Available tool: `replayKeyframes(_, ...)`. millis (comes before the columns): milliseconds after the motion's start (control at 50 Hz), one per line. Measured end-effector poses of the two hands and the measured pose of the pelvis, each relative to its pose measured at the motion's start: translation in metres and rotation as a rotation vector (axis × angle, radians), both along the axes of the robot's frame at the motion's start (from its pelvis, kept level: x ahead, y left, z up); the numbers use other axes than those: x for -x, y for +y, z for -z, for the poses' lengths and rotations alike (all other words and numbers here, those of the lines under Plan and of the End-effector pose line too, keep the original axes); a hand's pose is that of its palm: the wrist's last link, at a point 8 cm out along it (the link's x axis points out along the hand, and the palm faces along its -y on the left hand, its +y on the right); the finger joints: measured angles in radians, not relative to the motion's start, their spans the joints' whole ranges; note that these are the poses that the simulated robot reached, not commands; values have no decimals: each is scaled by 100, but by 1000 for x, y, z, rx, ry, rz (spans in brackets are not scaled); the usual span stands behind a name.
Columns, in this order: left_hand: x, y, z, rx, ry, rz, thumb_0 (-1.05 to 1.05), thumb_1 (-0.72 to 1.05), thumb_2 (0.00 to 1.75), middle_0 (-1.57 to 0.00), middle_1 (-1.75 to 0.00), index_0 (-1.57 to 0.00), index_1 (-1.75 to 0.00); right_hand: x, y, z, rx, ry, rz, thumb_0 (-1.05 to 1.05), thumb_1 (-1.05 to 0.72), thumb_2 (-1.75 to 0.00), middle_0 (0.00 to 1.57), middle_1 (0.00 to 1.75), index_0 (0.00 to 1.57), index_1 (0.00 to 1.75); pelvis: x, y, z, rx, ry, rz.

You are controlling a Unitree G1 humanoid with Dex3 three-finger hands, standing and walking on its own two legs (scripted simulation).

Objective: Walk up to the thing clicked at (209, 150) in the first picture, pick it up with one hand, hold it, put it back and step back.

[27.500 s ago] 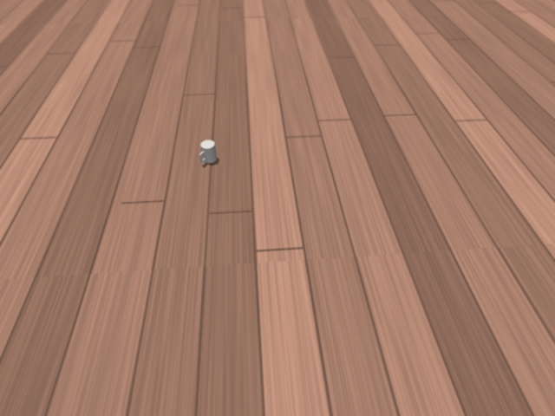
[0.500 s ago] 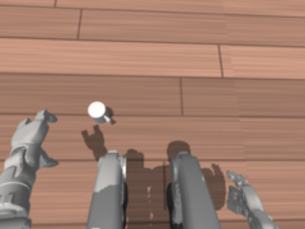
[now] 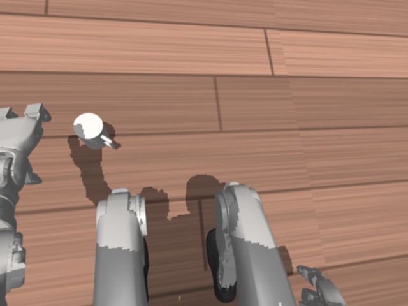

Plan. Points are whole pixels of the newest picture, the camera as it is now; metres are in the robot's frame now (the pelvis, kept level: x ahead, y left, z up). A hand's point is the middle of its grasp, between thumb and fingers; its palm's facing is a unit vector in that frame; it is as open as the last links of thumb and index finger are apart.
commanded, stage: rise first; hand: left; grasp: from above
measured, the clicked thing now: (97, 135) +0.52 +0.24 -0.34
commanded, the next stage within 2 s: approach in 0.70 s
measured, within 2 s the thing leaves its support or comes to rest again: neither
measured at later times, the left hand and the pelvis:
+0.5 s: hand (45, 143) +0.44 +0.32 -0.19, palm faces -0.45 -0.05 -0.89, open 14.1 cm; pelvis +0.01 +0.00 -0.03, yaw -2 degrees
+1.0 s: hand (62, 136) +0.47 +0.29 -0.21, palm faces -0.45 -0.04 -0.89, open 14.1 cm; pelvis +0.01 +0.00 -0.04, yaw -2 degrees
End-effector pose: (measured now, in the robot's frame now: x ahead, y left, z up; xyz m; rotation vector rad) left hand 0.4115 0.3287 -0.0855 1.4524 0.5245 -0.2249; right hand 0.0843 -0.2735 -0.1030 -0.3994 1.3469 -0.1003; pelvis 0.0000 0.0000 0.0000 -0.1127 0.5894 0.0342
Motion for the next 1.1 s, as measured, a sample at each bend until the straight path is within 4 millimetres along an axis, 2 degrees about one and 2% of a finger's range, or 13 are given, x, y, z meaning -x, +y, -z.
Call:
replayKeyframes(400, -30, -8, 39, -47, -15, 61, 0, -53, 101, -10, -100, -10, -101, -2, 7, 30, -23, 54, -31, 1, -92, -90, 20, 30, 20, 30, -7, 0, 27, 7, 15, 17)
replayKeyframes(900, -49, -21, 64, -44, -4, 55, 0, -55, 102, -8, -103, -8, -104, 18, 4, 34, -12, 121, -15, 1, -92, -90, 20, 30, 20, 30, -11, -1, 37, 14, 21, 32)
replayKeyframes(1000, -61, -35, 68, -45, -9, 90, 0, -53, 100, -8, -105, -9, -105, 20, 3, 35, -2, 118, -26, 1, -92, -90, 20, 30, 20, 30, -10, -1, 41, 14, 23, 33)
replayKeyframes(1100, -87, -65, 71, -31, -47, 130, 0, -52, 98, -8, -106, -10, -106, 27, 2, 33, 20, 115, -28, 1, -92, -89, 20, 30, 20, 30, -9, -1, 47, 18, 24, 37)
